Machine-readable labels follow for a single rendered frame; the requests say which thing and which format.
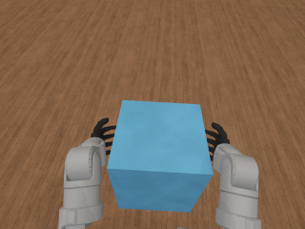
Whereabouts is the robot right forearm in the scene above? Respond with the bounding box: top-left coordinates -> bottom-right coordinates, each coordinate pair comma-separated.
213,143 -> 261,229

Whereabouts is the robot left forearm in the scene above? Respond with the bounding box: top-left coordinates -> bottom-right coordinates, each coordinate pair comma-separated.
57,137 -> 107,229

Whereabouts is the robot left hand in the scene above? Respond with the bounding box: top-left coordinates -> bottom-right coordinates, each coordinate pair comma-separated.
91,117 -> 116,155

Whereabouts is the robot right hand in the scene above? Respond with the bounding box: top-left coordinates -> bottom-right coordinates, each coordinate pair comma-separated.
205,122 -> 230,161

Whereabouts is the carton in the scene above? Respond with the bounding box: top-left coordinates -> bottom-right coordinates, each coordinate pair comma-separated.
107,100 -> 214,213

